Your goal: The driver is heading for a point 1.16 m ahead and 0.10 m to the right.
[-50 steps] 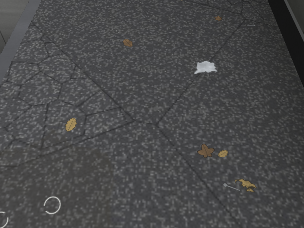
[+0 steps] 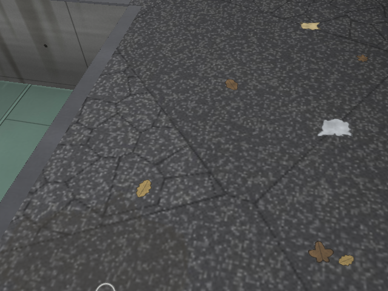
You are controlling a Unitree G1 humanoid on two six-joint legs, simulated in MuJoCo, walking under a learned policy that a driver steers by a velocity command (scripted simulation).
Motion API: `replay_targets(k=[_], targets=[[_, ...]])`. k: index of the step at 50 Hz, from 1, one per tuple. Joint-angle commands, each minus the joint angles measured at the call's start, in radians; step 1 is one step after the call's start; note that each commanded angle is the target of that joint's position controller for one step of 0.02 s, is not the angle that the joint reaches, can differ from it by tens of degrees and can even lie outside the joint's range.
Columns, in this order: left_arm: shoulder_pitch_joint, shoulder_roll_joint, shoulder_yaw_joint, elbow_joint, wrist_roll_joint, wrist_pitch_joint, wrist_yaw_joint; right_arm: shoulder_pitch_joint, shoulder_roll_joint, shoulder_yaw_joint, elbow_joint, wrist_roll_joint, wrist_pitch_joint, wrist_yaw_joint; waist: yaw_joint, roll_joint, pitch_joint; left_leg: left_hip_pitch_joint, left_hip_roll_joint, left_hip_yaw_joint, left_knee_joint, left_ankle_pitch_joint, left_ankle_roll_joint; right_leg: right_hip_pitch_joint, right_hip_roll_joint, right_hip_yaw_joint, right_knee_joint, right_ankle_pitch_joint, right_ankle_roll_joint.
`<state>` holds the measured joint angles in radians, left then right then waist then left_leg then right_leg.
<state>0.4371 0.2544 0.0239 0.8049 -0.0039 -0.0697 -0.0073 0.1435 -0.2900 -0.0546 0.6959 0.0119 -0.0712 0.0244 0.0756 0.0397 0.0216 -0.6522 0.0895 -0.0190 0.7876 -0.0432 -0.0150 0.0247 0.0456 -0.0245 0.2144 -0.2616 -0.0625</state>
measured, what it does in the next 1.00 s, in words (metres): walks ahead: left foot, then right foot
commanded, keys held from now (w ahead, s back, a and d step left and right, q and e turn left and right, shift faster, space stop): w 1.00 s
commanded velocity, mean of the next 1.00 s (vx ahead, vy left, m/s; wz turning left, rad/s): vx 0.49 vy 0.00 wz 0.00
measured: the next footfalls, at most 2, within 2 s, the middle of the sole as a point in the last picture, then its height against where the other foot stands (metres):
left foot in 0.20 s outside the picture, level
right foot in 0.72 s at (258, 261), level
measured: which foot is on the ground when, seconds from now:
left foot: up 0.00-0.18, down 0.20-0.74, up 0.76-1.00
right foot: down 0.00-0.20, up 0.22-0.70, down 0.72-1.00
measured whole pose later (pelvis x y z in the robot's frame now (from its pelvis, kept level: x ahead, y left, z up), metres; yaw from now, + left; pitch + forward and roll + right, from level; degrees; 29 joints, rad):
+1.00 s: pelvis +0.57 -0.03 +0.00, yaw +0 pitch +1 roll -1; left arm 0.34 0.27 0.04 0.81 0.00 -0.09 -0.02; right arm 0.16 -0.31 -0.04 0.79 0.00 -0.06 0.00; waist 0.05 0.05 0.02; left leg -0.65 0.12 -0.04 0.91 -0.12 -0.01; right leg -0.12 0.06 -0.05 0.26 -0.16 -0.07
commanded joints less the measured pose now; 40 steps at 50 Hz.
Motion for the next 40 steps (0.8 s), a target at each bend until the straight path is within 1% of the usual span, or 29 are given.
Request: replay_targets(k=[1,4,6,7,8,9,10,11,12,13,14,15,16,17,18,20,22,24,26,28,30,33,34,35,36,37,38,39,40], targets=[[0.011,0.190,0.047,-0.040,-0.007,-0.008,0.014,-0.183,-0.011,0.013,-0.112,0.006,-0.026,0.018,0.021,-0.109,0.093,0.015,-0.038,0.045,-0.171,0.128,-0.010,-0.086,-0.226,0.111,-0.112,0.288,-0.129],[0.032,0.198,0.052,-0.015,-0.016,0.000,0.015,-0.231,-0.033,0.009,-0.132,0.013,-0.032,0.034,0.010,-0.112,0.110,0.024,-0.050,0.027,-0.251,0.120,0.024,-0.010,-0.275,0.114,-0.087,0.343,-0.123],[0.026,0.208,0.058,-0.006,-0.019,0.008,0.017,-0.218,-0.059,0.000,-0.134,0.010,-0.036,0.040,-0.023,-0.121,0.082,0.065,-0.068,0.030,-0.283,0.062,0.060,0.061,-0.296,0.106,-0.022,0.511,-0.104],[0.020,0.223,0.062,-0.005,-0.016,0.013,0.020,-0.178,-0.082,-0.010,-0.125,0.008,-0.034,0.037,-0.051,-0.140,0.039,0.132,-0.093,0.046,-0.279,0.020,0.079,0.089,-0.296,0.100,0.043,0.683,-0.093],[0.009,0.233,0.066,-0.005,-0.013,0.021,0.022,-0.085,-0.113,-0.026,-0.102,0.006,-0.030,0.029,-0.106,-0.156,-0.034,0.259,-0.124,0.070,-0.281,-0.007,0.106,0.097,-0.282,0.082,0.166,0.862,-0.080],[-0.002,0.224,0.060,-0.011,-0.008,0.029,0.026,0.073,-0.152,-0.048,-0.057,0.008,-0.025,0.017,-0.189,-0.148,-0.138,0.486,-0.131,0.081,-0.298,0.016,0.137,0.029,-0.239,0.048,0.361,0.917,-0.050],[0.011,0.181,0.041,-0.037,0.015,0.029,0.031,0.256,-0.214,-0.063,-0.021,-0.003,-0.016,0.001,-0.246,-0.050,-0.291,0.829,0.055,-0.127,-0.239,0.001,0.198,-0.212,-0.194,0.036,0.670,0.604,-0.024],[0.166,0.024,-0.003,-0.051,0.006,0.009,0.016,0.288,-0.277,-0.072,-0.003,-0.010,-0.020,0.009,-0.136,0.233,-0.445,1.134,0.304,-0.665,-0.351,-0.271,0.376,-0.595,0.017,0.084,1.022,-0.264,0.038],[0.067,0.149,0.022,-0.042,-0.024,-0.012,0.009,0.276,-0.165,-0.048,-0.001,0.001,-0.021,0.007,-0.197,0.141,-0.391,1.073,0.278,-0.749,-0.480,-0.429,0.346,-0.705,-0.015,0.191,1.117,-0.303,0.028],[-0.056,0.193,0.038,-0.084,-0.050,-0.025,0.005,0.196,-0.134,-0.035,-0.003,0.003,-0.020,0.001,-0.183,0.104,-0.205,0.921,0.245,-0.577,-0.507,-0.389,0.298,-0.767,-0.067,0.155,1.115,-0.216,0.019],[-0.112,0.183,0.033,-0.097,-0.042,-0.034,0.008,0.131,-0.121,-0.030,-0.007,-0.002,-0.020,0.000,-0.149,0.005,-0.122,0.767,0.208,-0.462,-0.531,-0.269,0.274,-0.735,-0.118,0.127,1.065,-0.123,0.019],[-0.134,0.174,0.037,-0.097,-0.023,-0.034,0.010,0.088,-0.100,-0.024,-0.009,-0.012,-0.022,0.003,-0.117,-0.016,-0.064,0.646,0.168,-0.374,-0.556,-0.153,0.265,-0.700,-0.148,0.116,1.009,-0.067,0.027],[-0.106,0.165,0.039,-0.090,-0.017,-0.025,0.008,0.066,-0.081,-0.018,-0.009,-0.026,-0.027,0.004,-0.078,0.009,-0.057,0.570,0.138,-0.317,-0.585,-0.091,0.259,-0.637,-0.175,0.125,0.984,-0.027,0.032],[-0.081,0.145,0.035,-0.081,-0.017,-0.015,0.007,0.056,-0.077,-0.019,-0.004,-0.024,-0.033,0.006,-0.059,0.025,-0.058,0.526,0.125,-0.285,-0.614,-0.065,0.267,-0.602,-0.184,0.122,0.960,-0.013,0.042],[-0.068,0.127,0.031,-0.076,-0.013,-0.005,0.009,0.057,-0.080,-0.020,0.006,-0.016,-0.041,0.007,-0.047,0.027,-0.051,0.490,0.120,-0.250,-0.636,-0.035,0.277,-0.589,-0.190,0.112,0.937,-0.009,0.054],[-0.114,0.115,0.028,-0.094,-0.003,0.009,0.013,0.066,-0.102,-0.024,0.030,-0.009,-0.050,0.004,-0.044,0.019,-0.002,0.428,0.114,-0.189,-0.674,-0.001,0.285,-0.620,-0.203,0.099,0.861,0.031,0.079],[-0.195,0.110,0.024,-0.121,0.004,0.007,0.014,0.092,-0.121,-0.028,0.050,-0.009,-0.049,-0.004,-0.066,0.008,0.030,0.433,0.098,-0.144,-0.690,0.023,0.280,-0.670,-0.208,0.092,0.743,0.144,0.096],[-0.269,0.097,0.018,-0.137,0.003,-0.003,0.008,0.112,-0.132,-0.028,0.062,-0.005,-0.042,-0.010,-0.093,0.001,0.041,0.444,0.067,-0.087,-0.688,0.045,0.251,-0.656,-0.191,0.073,0.589,0.271,0.096],[-0.349,0.081,0.010,-0.156,-0.001,-0.014,-0.002,0.156,-0.152,-0.030,0.080,0.001,-0.036,-0.014,-0.129,-0.007,0.046,0.463,0.060,-0.057,-0.683,0.043,0.232,-0.616,-0.163,0.044,0.460,0.362,0.092],[-0.409,0.084,0.010,-0.176,-0.009,-0.019,-0.012,0.206,-0.169,-0.032,0.105,0.007,-0.027,-0.014,-0.156,-0.007,0.052,0.522,0.087,-0.065,-0.664,0.025,0.229,-0.616,-0.148,0.041,0.394,0.384,0.085],[-0.453,0.096,0.013,-0.198,-0.013,-0.024,-0.024,0.234,-0.173,-0.033,0.125,0.010,-0.014,-0.016,-0.163,-0.001,0.060,0.607,0.122,-0.079,-0.628,0.039,0.220,-0.646,-0.139,0.051,0.344,0.348,0.065],[-0.441,0.122,0.022,-0.209,-0.011,-0.028,-0.037,0.240,-0.187,-0.039,0.143,0.011,0.007,-0.024,-0.132,0.021,0.036,0.712,0.164,-0.097,-0.546,0.154,0.192,-0.613,-0.117,0.047,0.299,0.222,0.024],[-0.390,0.138,0.031,-0.198,-0.010,-0.028,-0.037,0.225,-0.195,-0.040,0.143,0.010,0.013,-0.026,-0.099,0.034,0.004,0.724,0.156,-0.087,-0.482,0.286,0.179,-0.534,-0.093,0.025,0.286,0.186,0.006],[-0.269,0.169,0.050,-0.164,-0.007,-0.028,-0.032,0.206,-0.190,-0.037,0.140,0.007,0.020,-0.027,-0.030,0.025,-0.071,0.701,0.114,-0.050,-0.334,0.429,0.156,-0.364,-0.061,-0.008,0.259,0.194,-0.022],[-0.101,0.224,0.073,-0.123,-0.003,-0.025,-0.022,0.211,-0.151,-0.019,0.126,-0.008,0.020,-0.030,0.039,-0.011,-0.206,0.574,0.061,-0.010,-0.104,0.358,0.123,-0.089,-0.122,0.047,0.301,0.227,-0.065],[0.003,0.333,0.099,-0.108,0.017,-0.019,-0.016,0.328,-0.043,0.016,0.095,-0.012,0.002,-0.023,0.014,-0.238,-0.369,0.165,-0.089,0.048,0.297,-0.030,0.044,0.323,-0.381,0.482,0.277,0.089,-0.221],[0.037,0.263,0.082,-0.098,0.002,-0.014,-0.020,0.317,-0.063,0.016,0.113,-0.004,-0.020,-0.017,0.034,-0.300,-0.431,-0.001,-0.149,-0.079,0.456,-0.525,0.035,0.386,-0.441,0.767,0.115,-0.035,-0.267],[-0.029,0.207,0.061,-0.104,-0.001,-0.014,-0.019,0.231,-0.155,-0.010,0.093,0.025,-0.032,-0.010,0.034,-0.214,-0.274,-0.098,-0.086,-0.107,0.526,-0.489,0.049,0.278,-0.413,0.648,0.092,-0.101,-0.217],[-0.099,0.185,0.054,-0.115,-0.001,-0.012,-0.017,0.158,-0.154,-0.009,0.072,0.031,-0.037,-0.010,0.010,-0.149,-0.166,-0.103,-0.034,-0.071,0.495,-0.399,0.057,0.136,-0.375,0.515,0.075,-0.046,-0.189]])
